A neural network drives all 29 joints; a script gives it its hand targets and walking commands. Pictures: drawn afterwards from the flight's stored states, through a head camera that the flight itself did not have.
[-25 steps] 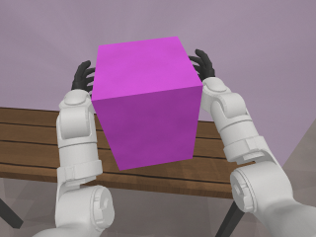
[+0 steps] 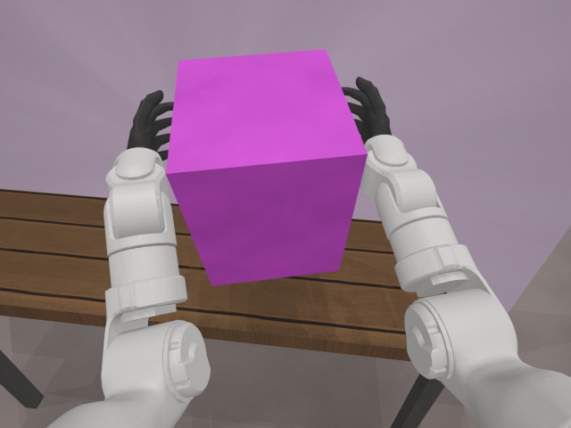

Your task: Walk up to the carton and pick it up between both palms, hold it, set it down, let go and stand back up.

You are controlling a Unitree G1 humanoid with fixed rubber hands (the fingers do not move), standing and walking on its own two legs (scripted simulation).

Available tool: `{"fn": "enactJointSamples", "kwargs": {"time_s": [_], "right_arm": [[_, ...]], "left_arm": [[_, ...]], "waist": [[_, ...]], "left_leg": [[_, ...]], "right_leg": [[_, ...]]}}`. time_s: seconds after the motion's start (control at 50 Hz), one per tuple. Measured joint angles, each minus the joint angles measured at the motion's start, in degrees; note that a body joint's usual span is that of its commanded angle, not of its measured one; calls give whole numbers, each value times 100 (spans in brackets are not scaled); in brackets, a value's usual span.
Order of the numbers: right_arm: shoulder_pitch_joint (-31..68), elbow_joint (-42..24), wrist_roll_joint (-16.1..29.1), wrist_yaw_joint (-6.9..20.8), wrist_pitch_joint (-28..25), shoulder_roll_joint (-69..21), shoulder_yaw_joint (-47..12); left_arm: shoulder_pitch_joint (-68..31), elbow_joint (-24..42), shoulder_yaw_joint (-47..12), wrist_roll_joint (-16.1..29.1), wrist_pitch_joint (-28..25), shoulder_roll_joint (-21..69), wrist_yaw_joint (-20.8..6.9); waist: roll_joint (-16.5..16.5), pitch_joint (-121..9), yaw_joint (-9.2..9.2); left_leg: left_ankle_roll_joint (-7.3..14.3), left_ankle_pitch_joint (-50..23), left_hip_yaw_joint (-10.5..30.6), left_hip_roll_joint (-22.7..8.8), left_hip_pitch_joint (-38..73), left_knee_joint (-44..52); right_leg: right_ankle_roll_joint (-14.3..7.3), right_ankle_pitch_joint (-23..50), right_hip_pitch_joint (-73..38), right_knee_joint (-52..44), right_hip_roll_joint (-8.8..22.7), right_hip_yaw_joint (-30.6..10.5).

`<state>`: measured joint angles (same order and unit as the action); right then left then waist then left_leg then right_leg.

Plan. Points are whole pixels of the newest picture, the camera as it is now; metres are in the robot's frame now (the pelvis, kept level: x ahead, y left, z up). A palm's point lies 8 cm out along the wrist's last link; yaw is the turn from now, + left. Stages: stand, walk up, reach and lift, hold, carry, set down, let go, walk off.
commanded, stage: set down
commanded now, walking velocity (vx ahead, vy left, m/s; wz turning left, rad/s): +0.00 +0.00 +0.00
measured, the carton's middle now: (265, 174) +0.40 +0.01 +0.20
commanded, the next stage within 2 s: none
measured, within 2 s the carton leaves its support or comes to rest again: neither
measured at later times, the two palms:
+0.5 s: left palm (165, 189) +0.39 +0.16 +0.19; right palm (364, 175) +0.39 -0.13 +0.20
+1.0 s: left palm (172, 203) +0.41 +0.16 +0.15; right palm (359, 188) +0.40 -0.13 +0.17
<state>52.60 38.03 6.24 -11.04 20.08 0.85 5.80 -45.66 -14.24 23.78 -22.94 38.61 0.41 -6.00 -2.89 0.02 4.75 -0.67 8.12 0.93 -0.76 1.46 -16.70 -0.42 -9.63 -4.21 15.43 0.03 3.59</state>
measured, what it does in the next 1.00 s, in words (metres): stands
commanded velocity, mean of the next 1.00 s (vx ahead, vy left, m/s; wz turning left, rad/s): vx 0.00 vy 0.00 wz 0.00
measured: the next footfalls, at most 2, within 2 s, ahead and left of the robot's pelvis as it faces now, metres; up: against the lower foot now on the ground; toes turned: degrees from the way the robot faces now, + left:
none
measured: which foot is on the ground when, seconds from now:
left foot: down 0.00-1.00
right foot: down 0.00-1.00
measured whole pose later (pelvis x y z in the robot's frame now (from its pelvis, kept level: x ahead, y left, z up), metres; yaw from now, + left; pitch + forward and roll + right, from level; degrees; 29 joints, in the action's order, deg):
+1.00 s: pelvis +0.01 +0.01 +0.00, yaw -1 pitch -7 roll +0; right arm 46.0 52.8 -6.2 -6.8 -3.9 -2.0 17.5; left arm -42.7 -35.8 21.6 -19.7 17.8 1.3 -0.6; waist -4.1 2.8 1.6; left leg -0.6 8.7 0.2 -0.6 -0.5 -16.5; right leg 0.2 -9.4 -2.5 14.2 0.3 3.0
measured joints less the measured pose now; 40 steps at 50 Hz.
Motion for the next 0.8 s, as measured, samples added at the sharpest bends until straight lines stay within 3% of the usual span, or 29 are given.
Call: {"fn": "enactJointSamples", "kwargs": {"time_s": [0.14, 0.28, 0.44, 0.64, 0.8], "right_arm": [[-330, 288, -579, 167, -991, -284, 388], [-880, 197, -487, 169, -1599, -261, 196], [-925, 324, -345, 185, -1782, -63, 79], [-594, 850, -742, 325, -1855, -151, 579], [-660, 1138, -1080, 395, -2163, -306, 966]], "left_arm": [[68, -302, 74, -223, -589, 41, -183], [619, -166, -365, 70, -878, 63, 96], [674, -416, -604, 304, -1065, 77, 439], [285, -1078, -236, 87, -1254, 136, 321], [348, -1523, -214, 170, -1644, 107, 368]], "waist": [[-119, 245, -86], [-223, 525, -85], [-214, 469, -69], [-139, 373, -199], [-143, 380, -281]], "left_leg": [[1, 21, 56, 29, 216, 57], [-22, 72, 130, 34, 115, -61], [3, 104, 62, 29, -76, -136], [42, 76, -56, 45, -9, -27], [23, 60, -39, 52, -54, 7]], "right_leg": [[9, -45, -246, -64, 25, 59], [18, -35, -249, -111, 24, 135], [44, -18, -48, -72, 25, 70], [72, -11, -22, -66, 50, -45], [73, -7, 19, -91, 57, -25]]}}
